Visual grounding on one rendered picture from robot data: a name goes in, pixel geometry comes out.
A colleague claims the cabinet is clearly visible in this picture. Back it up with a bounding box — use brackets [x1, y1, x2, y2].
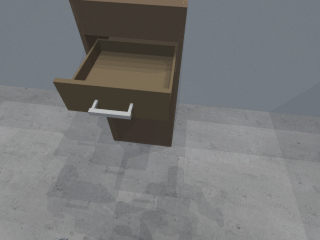
[69, 0, 188, 147]

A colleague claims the handle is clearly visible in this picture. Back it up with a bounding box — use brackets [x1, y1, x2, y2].
[88, 99, 134, 120]

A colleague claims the drawer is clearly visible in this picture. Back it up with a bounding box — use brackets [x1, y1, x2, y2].
[53, 39, 178, 121]

